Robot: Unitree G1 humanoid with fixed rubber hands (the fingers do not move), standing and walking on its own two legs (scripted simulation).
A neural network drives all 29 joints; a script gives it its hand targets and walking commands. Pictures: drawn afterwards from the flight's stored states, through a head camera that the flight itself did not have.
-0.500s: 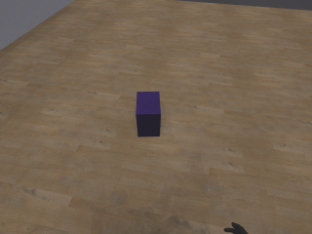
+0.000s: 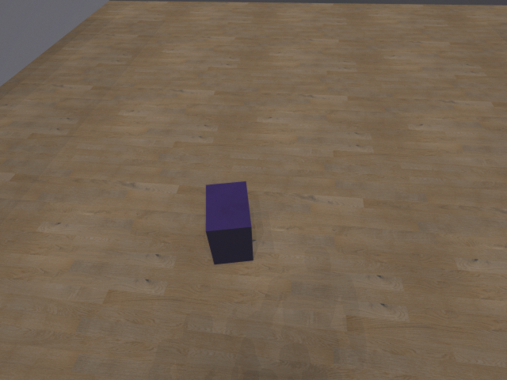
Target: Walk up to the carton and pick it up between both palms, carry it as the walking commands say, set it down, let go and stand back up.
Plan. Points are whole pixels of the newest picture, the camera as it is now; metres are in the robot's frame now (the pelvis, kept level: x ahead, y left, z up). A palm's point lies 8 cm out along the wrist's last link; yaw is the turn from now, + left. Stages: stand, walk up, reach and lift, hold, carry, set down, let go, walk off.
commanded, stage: walk up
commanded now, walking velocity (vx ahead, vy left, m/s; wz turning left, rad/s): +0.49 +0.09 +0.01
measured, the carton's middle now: (230, 223) +0.87 +0.09 -0.64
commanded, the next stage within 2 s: none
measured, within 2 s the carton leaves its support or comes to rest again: neither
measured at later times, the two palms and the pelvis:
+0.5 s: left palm (120, 303) +0.32 +0.27 -0.13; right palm (369, 347) +0.21 -0.21 -0.15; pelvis +0.22 +0.03 -0.01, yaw +0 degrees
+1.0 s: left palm (110, 267) +0.40 +0.31 -0.13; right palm (327, 258) +0.40 -0.17 -0.14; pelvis +0.35 +0.07 -0.01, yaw +0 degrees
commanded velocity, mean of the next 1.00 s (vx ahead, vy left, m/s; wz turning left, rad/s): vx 0.33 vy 0.03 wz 0.00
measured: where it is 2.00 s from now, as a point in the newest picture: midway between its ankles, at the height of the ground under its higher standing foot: (240, 358)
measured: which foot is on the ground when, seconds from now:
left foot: up 0.00-0.20, down 0.22-0.50, up 0.52-0.86, down 0.88-1.00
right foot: down 0.00-0.22, up 0.24-0.48, down 0.50-0.88, up 0.90-1.00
